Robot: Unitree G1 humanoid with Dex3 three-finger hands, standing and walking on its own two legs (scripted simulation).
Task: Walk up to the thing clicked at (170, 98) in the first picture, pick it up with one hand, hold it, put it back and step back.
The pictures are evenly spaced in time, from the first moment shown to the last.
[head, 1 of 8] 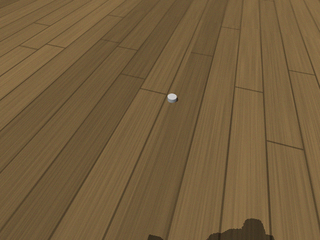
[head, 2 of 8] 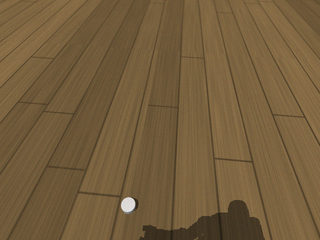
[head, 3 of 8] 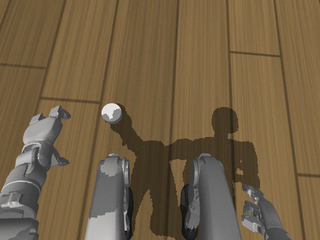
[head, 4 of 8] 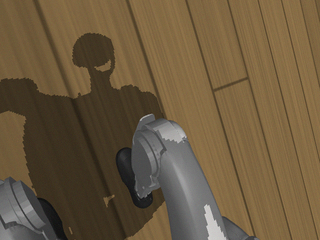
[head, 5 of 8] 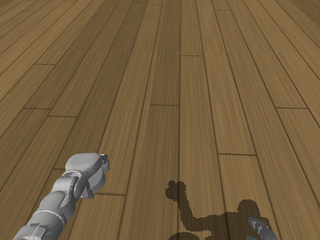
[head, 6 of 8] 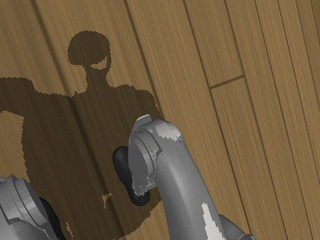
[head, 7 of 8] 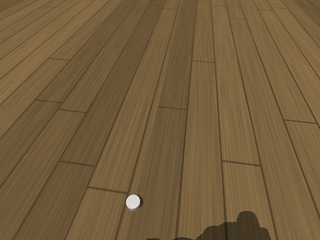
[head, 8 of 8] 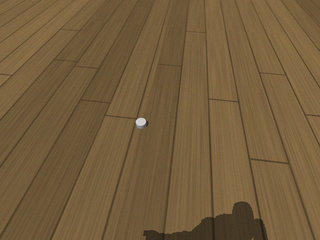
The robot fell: no
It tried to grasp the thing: yes
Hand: left
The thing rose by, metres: 0.69
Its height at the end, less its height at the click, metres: +0.00
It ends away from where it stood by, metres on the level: 0.01
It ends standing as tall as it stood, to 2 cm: yes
